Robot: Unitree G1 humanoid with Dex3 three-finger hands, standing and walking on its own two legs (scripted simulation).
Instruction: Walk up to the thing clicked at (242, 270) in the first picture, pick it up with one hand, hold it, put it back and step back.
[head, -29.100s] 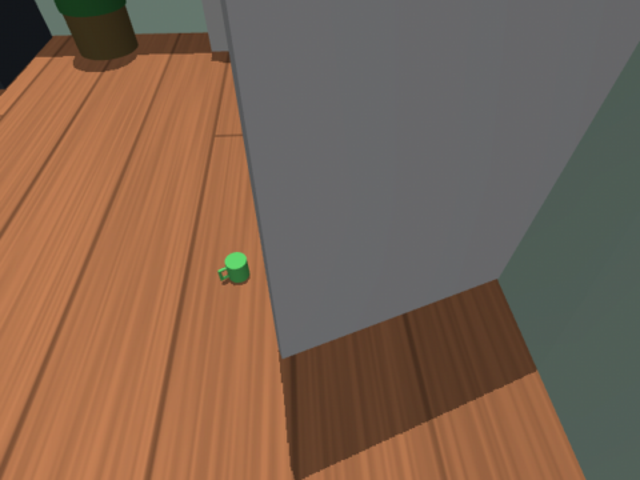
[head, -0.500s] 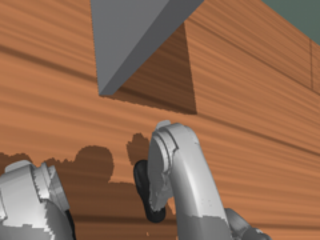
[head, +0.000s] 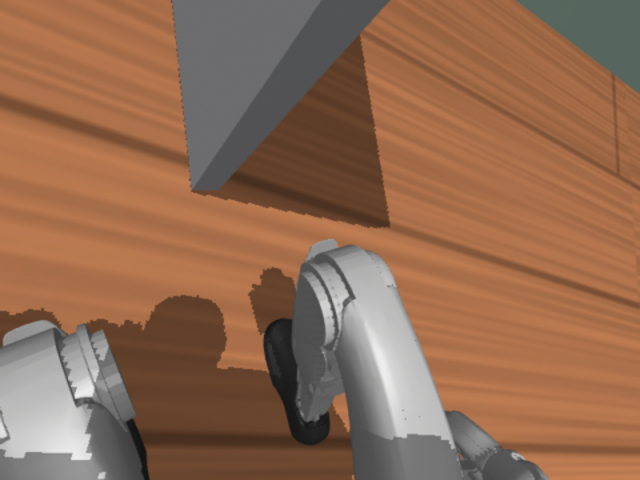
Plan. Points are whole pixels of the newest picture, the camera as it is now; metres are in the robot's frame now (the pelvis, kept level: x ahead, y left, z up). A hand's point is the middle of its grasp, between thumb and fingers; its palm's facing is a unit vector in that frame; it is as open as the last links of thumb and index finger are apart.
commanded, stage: close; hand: left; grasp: from above
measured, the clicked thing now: out of the picture +0.42 +0.36 -0.25
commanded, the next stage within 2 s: settle in 1.02 s
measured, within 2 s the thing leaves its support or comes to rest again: leaves its support in 1.42 s
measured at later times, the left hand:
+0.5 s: hand out of the picture +0.42 +0.36 -0.22, palm faces -0.45 -0.15 -0.88, open 11.2 cm
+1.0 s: hand out of the picture +0.42 +0.36 -0.22, palm faces -0.45 -0.14 -0.88, open 11.0 cm
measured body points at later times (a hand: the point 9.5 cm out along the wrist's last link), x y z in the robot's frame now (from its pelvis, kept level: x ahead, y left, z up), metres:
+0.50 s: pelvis +0.00 +0.00 +0.00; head +0.25 +0.13 +0.35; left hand +0.44 +0.36 -0.17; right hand +0.07 -0.26 -0.06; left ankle +0.06 +0.13 -0.26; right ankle +0.12 -0.13 -0.26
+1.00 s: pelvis +0.00 +0.00 +0.00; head +0.26 +0.12 +0.35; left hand +0.44 +0.36 -0.17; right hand +0.07 -0.26 -0.06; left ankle +0.06 +0.13 -0.26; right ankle +0.12 -0.13 -0.26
